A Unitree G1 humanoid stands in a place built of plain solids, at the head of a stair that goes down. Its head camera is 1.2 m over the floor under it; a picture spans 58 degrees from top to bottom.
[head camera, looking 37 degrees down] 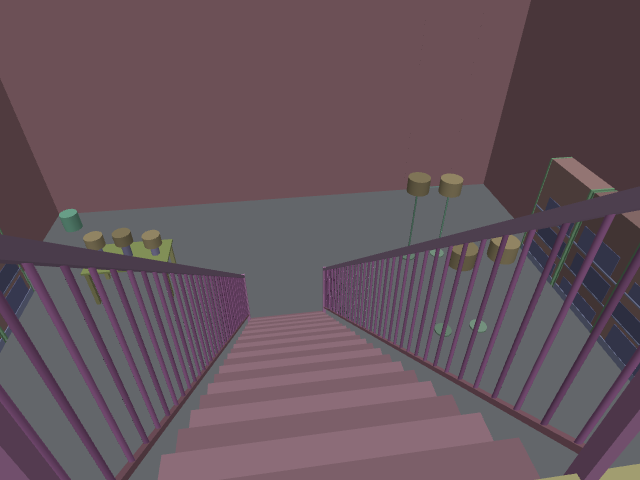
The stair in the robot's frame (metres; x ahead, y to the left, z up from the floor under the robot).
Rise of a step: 0.18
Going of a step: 0.20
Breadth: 1.22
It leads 8 degrees to the left of straight ahead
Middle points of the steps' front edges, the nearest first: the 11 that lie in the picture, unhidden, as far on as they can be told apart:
0.67 -0.06 -0.18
0.87 -0.03 -0.37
1.07 0.00 -0.55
1.27 0.03 -0.73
1.47 0.06 -0.91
1.67 0.08 -1.10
1.88 0.11 -1.28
2.08 0.14 -1.46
2.28 0.17 -1.65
2.48 0.20 -1.83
2.68 0.22 -2.01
